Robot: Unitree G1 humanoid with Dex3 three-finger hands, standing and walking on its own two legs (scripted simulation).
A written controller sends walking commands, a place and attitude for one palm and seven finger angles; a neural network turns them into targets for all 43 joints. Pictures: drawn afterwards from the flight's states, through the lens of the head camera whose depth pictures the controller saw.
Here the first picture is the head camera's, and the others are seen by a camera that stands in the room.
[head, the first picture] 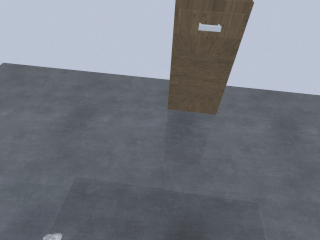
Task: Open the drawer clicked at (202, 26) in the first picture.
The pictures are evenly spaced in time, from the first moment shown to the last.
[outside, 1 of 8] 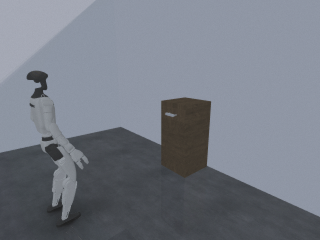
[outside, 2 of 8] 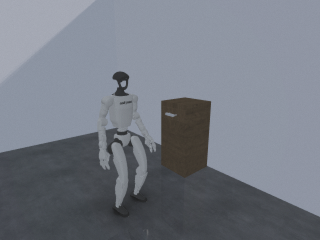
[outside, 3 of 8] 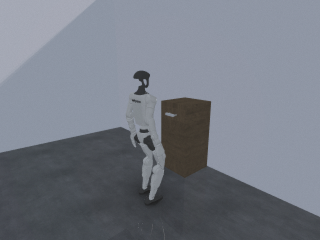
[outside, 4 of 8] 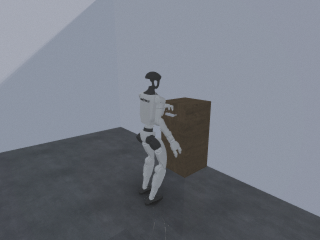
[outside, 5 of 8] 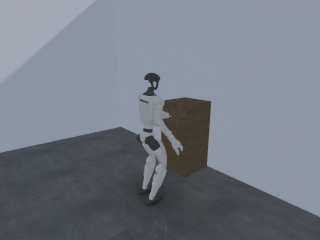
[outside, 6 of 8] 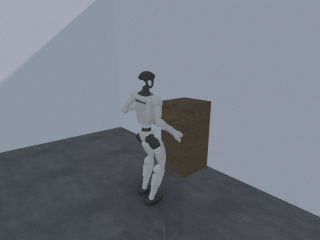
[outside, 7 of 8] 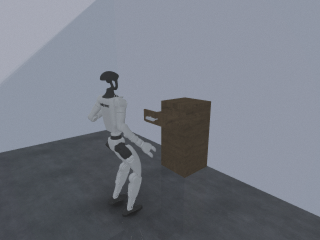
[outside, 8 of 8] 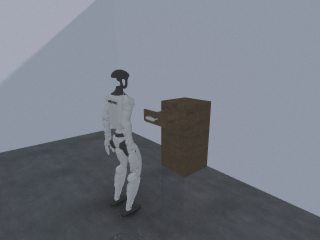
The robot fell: no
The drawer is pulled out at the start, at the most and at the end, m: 0.00 0.30 0.30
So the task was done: yes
